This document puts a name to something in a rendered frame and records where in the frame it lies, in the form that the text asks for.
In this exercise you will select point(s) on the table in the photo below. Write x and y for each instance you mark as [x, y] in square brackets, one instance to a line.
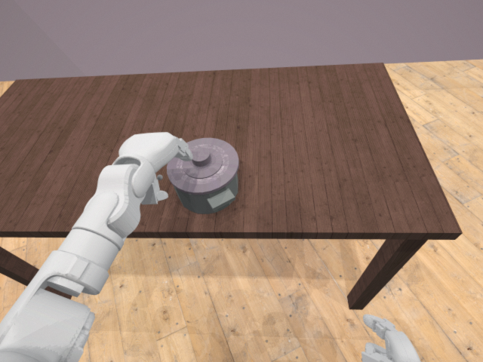
[325, 152]

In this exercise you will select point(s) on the left robot forearm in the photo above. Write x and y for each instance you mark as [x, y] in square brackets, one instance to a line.
[81, 263]

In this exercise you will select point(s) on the lid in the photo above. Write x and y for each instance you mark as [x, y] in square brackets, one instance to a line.
[221, 170]

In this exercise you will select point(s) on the pot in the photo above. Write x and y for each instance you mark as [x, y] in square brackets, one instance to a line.
[210, 203]

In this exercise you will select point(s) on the robot right hand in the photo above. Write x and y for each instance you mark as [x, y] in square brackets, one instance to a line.
[398, 346]

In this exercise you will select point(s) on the robot left upper arm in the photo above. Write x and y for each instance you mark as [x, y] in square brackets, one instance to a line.
[51, 328]

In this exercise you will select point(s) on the robot left hand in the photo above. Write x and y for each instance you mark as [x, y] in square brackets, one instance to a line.
[158, 149]

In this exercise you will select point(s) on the knob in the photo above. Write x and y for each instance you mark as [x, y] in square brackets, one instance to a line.
[201, 156]

